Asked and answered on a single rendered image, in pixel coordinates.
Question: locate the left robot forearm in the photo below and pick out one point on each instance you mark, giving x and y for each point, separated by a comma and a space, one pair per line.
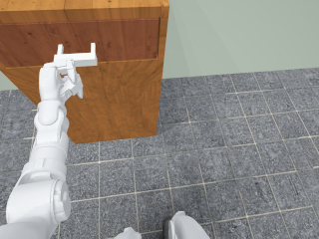
50, 149

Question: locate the robot left upper arm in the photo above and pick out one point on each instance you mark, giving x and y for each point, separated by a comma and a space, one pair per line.
36, 209

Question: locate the robot left shin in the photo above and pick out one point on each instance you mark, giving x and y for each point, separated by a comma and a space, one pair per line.
129, 229

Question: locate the robot left hand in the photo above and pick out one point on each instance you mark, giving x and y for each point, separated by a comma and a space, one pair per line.
53, 87

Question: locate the right robot foot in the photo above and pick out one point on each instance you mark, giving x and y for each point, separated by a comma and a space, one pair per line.
165, 227

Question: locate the drawer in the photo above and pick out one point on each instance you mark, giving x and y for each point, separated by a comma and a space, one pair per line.
26, 44

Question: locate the cabinet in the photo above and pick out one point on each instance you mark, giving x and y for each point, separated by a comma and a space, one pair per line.
121, 99

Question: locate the handle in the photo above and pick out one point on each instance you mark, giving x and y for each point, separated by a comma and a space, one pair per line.
80, 59

